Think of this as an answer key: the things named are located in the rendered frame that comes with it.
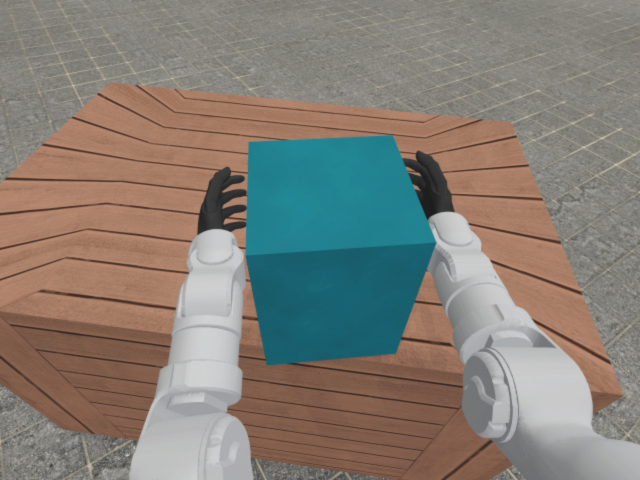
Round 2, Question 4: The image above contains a pedestal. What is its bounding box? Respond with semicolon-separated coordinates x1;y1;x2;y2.
0;83;624;480

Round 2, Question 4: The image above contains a robot left upper arm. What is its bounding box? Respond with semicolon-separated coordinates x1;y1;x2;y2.
130;412;253;480

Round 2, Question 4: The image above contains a robot left hand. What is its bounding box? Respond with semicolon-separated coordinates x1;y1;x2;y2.
197;167;247;235

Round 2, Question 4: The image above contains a robot right forearm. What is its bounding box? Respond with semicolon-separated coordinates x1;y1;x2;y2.
427;212;593;422

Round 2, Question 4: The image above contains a robot right hand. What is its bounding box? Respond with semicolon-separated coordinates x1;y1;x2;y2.
402;151;455;220

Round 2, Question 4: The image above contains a robot right upper arm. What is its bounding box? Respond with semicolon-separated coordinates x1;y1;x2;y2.
462;347;640;480

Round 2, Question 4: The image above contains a carton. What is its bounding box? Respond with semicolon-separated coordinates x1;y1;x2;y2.
245;135;436;365

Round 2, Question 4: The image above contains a robot left forearm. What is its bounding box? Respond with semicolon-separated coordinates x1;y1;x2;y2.
129;229;246;480

